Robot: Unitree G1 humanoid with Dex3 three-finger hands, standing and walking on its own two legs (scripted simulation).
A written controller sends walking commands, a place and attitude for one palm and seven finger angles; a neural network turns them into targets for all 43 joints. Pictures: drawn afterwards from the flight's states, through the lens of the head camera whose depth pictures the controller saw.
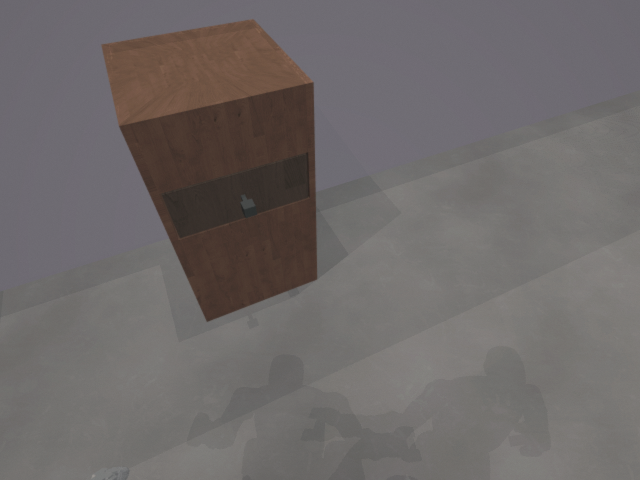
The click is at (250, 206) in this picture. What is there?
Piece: drawer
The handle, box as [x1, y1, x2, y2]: [240, 194, 256, 217]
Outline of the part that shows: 240,195 242,201 240,202 245,217 256,214 255,206 252,200 247,200 244,194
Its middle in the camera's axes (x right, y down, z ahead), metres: -0.20 -0.09 +1.04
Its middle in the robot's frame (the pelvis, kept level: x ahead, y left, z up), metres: +0.81 +0.24 -0.24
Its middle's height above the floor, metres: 0.53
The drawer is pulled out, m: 0.00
